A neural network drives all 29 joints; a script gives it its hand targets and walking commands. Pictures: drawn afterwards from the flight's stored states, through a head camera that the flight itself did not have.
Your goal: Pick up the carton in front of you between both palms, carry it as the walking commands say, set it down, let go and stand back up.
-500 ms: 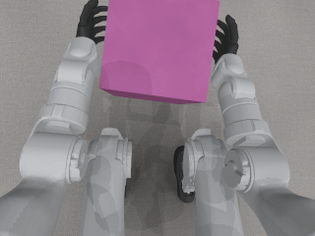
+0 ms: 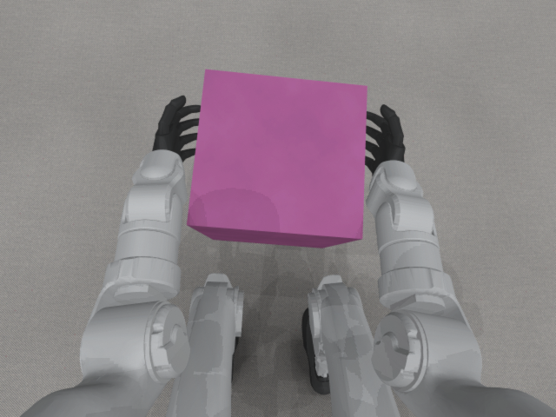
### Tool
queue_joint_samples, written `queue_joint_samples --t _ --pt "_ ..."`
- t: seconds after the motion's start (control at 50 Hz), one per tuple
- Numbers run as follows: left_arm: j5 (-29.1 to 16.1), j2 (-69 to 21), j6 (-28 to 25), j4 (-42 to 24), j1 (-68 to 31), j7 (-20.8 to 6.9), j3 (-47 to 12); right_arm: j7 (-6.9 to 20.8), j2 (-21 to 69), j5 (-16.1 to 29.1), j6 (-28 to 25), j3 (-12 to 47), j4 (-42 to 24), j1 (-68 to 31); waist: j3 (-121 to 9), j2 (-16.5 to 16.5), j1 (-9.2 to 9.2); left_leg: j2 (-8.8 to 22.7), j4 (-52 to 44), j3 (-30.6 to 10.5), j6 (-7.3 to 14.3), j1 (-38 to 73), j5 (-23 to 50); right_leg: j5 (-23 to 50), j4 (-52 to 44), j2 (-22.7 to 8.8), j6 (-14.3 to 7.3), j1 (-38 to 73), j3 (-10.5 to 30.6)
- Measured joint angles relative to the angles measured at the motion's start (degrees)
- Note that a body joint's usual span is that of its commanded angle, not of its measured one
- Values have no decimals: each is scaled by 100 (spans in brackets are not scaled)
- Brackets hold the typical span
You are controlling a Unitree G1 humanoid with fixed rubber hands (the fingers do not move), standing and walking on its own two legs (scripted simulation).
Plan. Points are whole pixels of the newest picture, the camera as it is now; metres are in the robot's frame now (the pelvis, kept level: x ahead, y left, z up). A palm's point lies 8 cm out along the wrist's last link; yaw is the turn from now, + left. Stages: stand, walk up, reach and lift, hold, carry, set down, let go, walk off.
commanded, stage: reach and lift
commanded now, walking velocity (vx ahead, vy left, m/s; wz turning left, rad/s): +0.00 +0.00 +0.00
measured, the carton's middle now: (275, 177) +0.46 +0.01 -0.13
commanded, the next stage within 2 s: none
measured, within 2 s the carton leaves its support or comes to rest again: neither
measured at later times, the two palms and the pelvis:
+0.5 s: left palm (122, 130) +0.42 +0.16 +0.11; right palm (462, 136) +0.42 -0.14 +0.12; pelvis +0.05 +0.00 +0.14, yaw +1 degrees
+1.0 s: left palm out of the picture +0.38 +0.15 +0.26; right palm out of the picture +0.39 -0.15 +0.26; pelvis +0.08 +0.00 +0.25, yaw +1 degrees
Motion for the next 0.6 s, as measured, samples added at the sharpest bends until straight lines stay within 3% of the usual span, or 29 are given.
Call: queue_joint_samples --t 0.18,0.6 --pt "-73 -207 57 -199 745 37 -104 24 98 54 34 214 -94 711 -169 38 -17 -4 -784 -14 25 1229 -32 -31 -797 -51 -37 1241 17" --pt "132 -761 -17 -565 2428 83 -184 298 324 -278 -31 456 -142 2169 16 44 20 34 -3453 -17 81 4884 421 441 -3445 -155 -130 4864 121"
